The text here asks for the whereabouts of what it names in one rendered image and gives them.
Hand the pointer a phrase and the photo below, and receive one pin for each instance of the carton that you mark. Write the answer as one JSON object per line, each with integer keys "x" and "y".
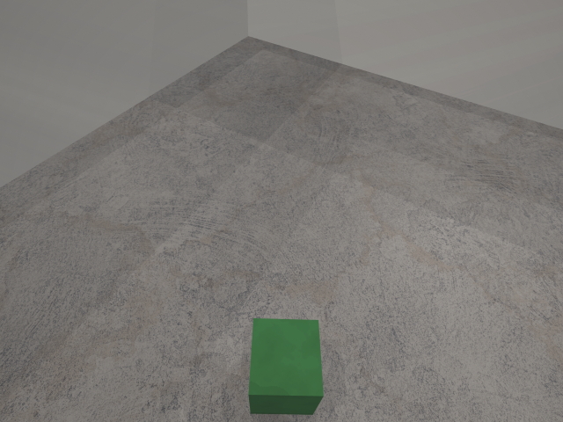
{"x": 286, "y": 370}

